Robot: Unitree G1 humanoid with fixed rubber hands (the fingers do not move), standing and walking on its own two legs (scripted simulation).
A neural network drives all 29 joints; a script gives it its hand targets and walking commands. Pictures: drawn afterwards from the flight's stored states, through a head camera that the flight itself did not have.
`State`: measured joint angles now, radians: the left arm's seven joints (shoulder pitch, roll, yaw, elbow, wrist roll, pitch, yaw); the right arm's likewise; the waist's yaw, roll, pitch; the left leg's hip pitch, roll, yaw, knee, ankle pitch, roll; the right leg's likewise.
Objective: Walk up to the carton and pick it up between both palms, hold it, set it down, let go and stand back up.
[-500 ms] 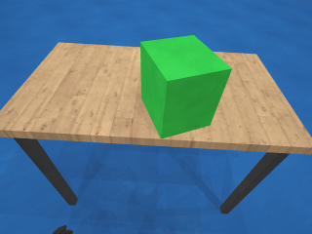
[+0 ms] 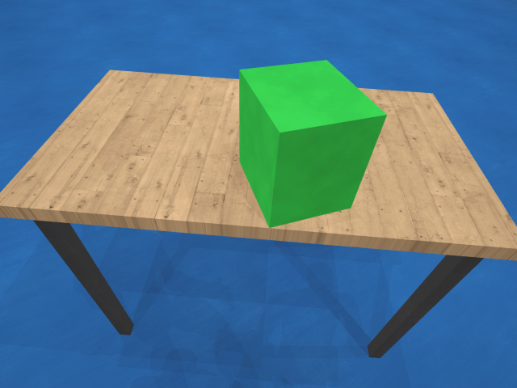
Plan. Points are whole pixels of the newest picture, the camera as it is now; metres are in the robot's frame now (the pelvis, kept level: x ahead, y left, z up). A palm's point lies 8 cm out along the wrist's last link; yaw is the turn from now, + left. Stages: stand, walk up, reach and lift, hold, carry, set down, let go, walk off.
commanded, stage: walk up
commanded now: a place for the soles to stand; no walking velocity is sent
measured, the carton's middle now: (298, 142) +0.55 -0.07 +0.11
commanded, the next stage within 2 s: none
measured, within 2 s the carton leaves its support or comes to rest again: neither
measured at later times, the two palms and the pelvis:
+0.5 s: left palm out of the picture +0.13 +0.22 -0.10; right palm out of the picture +0.08 -0.32 -0.11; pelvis +0.05 -0.04 -0.01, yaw +0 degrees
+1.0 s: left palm (137, 360) +0.22 +0.20 -0.10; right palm (459, 370) +0.21 -0.33 -0.08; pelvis +0.08 -0.05 +0.00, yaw -4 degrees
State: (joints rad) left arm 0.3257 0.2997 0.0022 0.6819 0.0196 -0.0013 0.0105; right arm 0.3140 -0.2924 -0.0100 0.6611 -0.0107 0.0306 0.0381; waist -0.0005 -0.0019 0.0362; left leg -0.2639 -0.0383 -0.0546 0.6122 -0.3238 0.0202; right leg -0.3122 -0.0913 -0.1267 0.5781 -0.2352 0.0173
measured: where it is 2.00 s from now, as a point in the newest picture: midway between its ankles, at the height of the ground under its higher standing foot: outside the picture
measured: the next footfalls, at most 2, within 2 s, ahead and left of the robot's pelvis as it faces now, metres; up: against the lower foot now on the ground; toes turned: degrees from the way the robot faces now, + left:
left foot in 0.74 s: +0.17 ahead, +0.08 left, +0.00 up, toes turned -4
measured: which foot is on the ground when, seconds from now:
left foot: down 0.00-0.48, up 0.50-0.72, down 0.74-1.00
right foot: down 0.00-1.00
